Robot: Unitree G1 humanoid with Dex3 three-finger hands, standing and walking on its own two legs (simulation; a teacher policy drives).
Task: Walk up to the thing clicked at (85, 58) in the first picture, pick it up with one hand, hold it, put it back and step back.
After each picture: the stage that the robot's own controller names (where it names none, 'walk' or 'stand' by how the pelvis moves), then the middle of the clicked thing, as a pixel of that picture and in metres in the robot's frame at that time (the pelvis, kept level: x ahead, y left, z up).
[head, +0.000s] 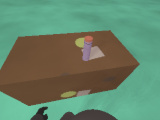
stand; (87, 49) +0.62 +0.05 +0.01
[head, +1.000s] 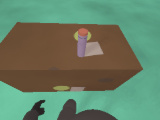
walk; (81, 44) +0.57 +0.11 +0.04
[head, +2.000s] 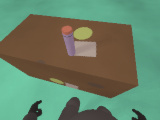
walk; (69, 42) +0.53 +0.21 +0.05
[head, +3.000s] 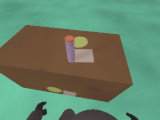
walk; (70, 50) +0.54 +0.19 +0.02
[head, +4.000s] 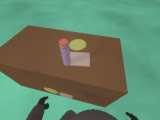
stand; (65, 53) +0.50 +0.23 +0.01
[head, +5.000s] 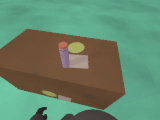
stand; (64, 56) +0.50 +0.23 +0.00
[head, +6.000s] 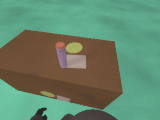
stand; (62, 56) +0.50 +0.26 +0.00
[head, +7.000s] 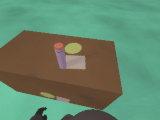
stand; (61, 57) +0.49 +0.26 +0.00
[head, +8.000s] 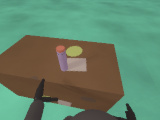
rise first; (62, 59) +0.48 +0.27 +0.01
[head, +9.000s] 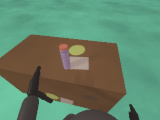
go down; (65, 57) +0.50 +0.26 +0.01
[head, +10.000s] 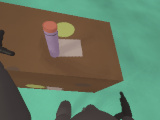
go down; (52, 42) +0.49 +0.24 +0.07
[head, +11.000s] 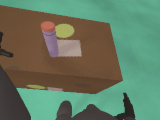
approach; (51, 42) +0.50 +0.24 +0.07
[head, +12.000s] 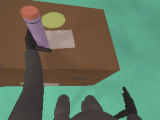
close in; (38, 32) +0.52 +0.26 +0.11
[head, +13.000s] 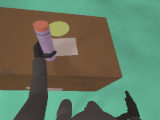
lift; (46, 44) +0.47 +0.24 +0.09
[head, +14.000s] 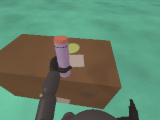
lift; (63, 58) +0.34 +0.17 +0.18
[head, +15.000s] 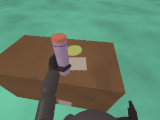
hold; (62, 56) +0.34 +0.18 +0.19
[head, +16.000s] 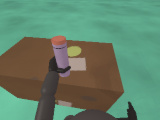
hold; (62, 58) +0.33 +0.18 +0.19
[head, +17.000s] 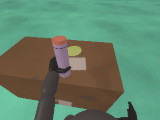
crouch; (62, 58) +0.33 +0.17 +0.19
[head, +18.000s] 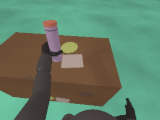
crouch; (54, 43) +0.44 +0.23 +0.20
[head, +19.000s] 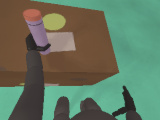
lower; (40, 36) +0.51 +0.26 +0.08
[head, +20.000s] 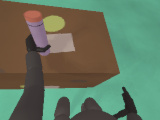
lower; (40, 37) +0.50 +0.26 +0.10
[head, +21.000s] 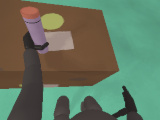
lower; (38, 34) +0.51 +0.26 +0.11
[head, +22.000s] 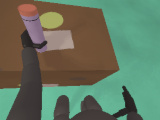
lower; (36, 32) +0.52 +0.26 +0.11
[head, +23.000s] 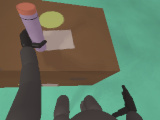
loosen; (35, 32) +0.52 +0.27 +0.11
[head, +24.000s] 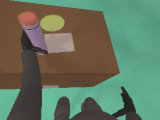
withdraw; (36, 37) +0.50 +0.27 +0.10
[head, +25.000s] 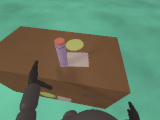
sink last; (62, 54) +0.47 +0.25 +0.05
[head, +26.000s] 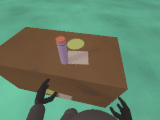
stand; (63, 51) +0.51 +0.26 +0.05
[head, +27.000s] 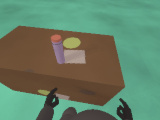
stand; (59, 50) +0.51 +0.26 +0.06
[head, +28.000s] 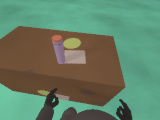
stand; (59, 51) +0.51 +0.26 +0.06
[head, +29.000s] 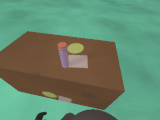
stand; (64, 56) +0.51 +0.25 +0.01
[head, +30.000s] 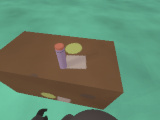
stand; (61, 57) +0.49 +0.26 +0.00
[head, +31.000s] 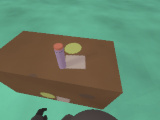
stand; (60, 57) +0.49 +0.27 +0.00
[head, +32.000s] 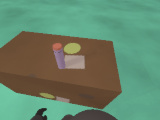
walk; (59, 57) +0.49 +0.27 +0.00
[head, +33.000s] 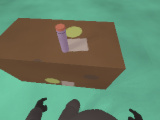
walk; (63, 39) +0.60 +0.26 +0.03
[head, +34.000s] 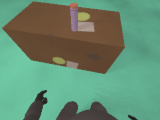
walk; (74, 18) +0.87 +0.23 +0.04
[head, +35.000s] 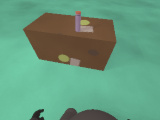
stand; (78, 21) +1.13 +0.26 +0.03
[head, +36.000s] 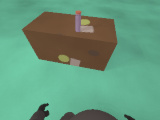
stand; (78, 22) +1.10 +0.23 +0.01
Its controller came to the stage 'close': yes
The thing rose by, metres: 0.21
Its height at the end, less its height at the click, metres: +0.00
